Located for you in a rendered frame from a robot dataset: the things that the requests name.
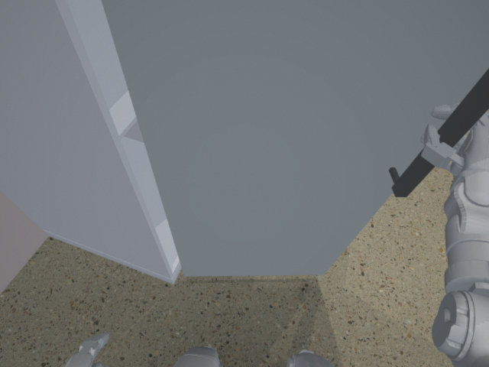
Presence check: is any robot left hand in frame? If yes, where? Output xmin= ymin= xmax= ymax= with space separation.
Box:
xmin=65 ymin=333 xmax=109 ymax=367

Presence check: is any robot right hand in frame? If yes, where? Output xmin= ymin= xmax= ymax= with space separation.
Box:
xmin=420 ymin=103 xmax=489 ymax=179

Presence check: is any robot right forearm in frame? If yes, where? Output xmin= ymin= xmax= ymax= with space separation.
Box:
xmin=444 ymin=170 xmax=489 ymax=297

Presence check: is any fridge door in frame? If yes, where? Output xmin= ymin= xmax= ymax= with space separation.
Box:
xmin=102 ymin=0 xmax=489 ymax=277

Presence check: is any robot left thigh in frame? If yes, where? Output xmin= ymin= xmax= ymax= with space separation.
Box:
xmin=173 ymin=346 xmax=224 ymax=367

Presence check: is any right robot upper arm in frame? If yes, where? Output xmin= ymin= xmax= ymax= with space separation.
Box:
xmin=432 ymin=291 xmax=489 ymax=367

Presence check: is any handle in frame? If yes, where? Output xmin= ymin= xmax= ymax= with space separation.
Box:
xmin=389 ymin=69 xmax=489 ymax=197

